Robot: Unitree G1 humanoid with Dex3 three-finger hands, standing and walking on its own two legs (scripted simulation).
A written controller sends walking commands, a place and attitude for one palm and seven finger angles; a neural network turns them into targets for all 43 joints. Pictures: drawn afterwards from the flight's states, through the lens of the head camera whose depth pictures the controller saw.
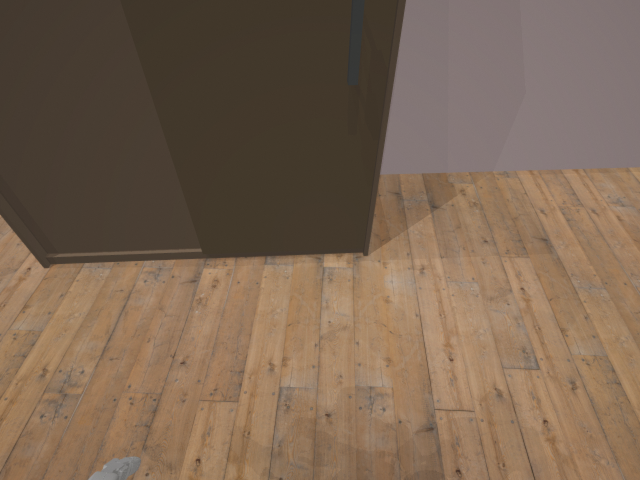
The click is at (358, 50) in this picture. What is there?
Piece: wardrobe's sliding door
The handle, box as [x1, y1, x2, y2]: [347, 0, 364, 84]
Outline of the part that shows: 364,0 352,0 347,75 348,84 357,84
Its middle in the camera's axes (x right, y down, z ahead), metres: +0.08 -0.50 +0.97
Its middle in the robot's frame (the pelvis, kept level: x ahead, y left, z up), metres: +1.08 -0.02 +0.12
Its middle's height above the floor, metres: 0.89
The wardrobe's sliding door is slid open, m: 0.00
